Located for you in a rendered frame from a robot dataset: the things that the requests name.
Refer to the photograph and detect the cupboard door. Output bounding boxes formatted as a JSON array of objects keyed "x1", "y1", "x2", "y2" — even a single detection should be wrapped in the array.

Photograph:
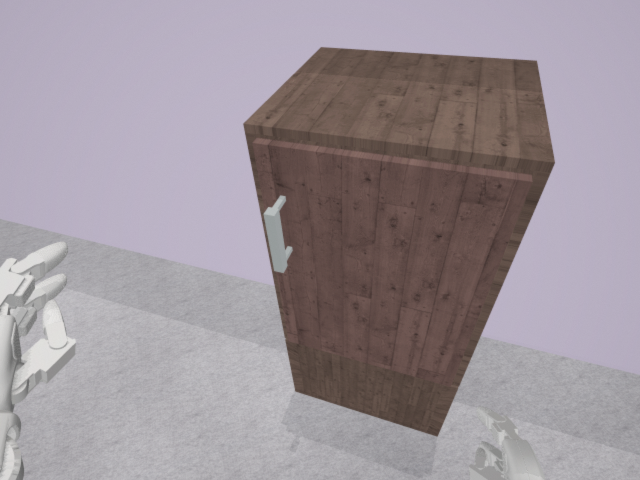
[{"x1": 252, "y1": 138, "x2": 532, "y2": 387}]

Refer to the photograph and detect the left robot hand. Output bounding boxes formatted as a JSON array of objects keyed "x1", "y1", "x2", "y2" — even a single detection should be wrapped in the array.
[{"x1": 0, "y1": 242, "x2": 76, "y2": 412}]

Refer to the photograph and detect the handle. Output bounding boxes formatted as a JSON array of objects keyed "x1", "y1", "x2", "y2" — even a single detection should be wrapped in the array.
[{"x1": 264, "y1": 195, "x2": 293, "y2": 273}]

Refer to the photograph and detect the left robot forearm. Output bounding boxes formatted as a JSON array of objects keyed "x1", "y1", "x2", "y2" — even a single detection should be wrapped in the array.
[{"x1": 0, "y1": 410, "x2": 24, "y2": 480}]

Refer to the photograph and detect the right robot hand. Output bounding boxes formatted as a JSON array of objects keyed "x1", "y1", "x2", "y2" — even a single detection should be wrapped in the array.
[{"x1": 469, "y1": 406, "x2": 546, "y2": 480}]

